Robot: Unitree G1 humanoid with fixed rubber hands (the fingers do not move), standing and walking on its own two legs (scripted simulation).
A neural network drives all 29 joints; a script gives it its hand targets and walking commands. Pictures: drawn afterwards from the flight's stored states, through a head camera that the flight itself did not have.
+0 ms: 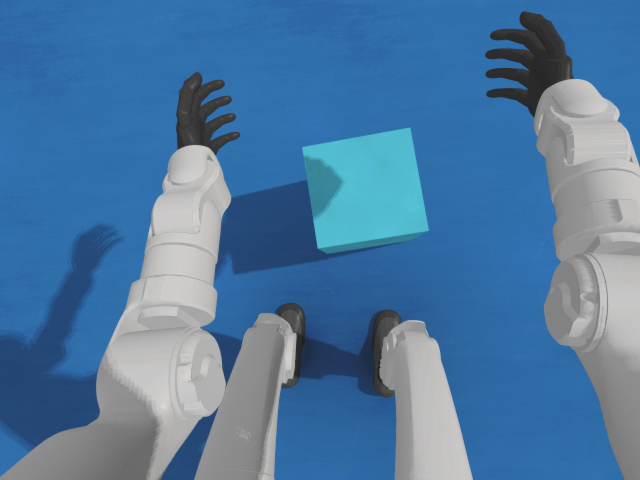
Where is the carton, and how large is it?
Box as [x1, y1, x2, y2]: [302, 128, 428, 253]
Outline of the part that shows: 410,128 302,147 317,247 319,249 329,253 410,240 428,230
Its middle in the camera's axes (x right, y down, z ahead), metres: +0.09 -0.09 +0.85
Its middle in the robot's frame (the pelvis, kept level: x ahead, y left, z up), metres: +0.49 -0.02 -0.51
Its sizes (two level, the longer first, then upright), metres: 0.210 0.200 0.250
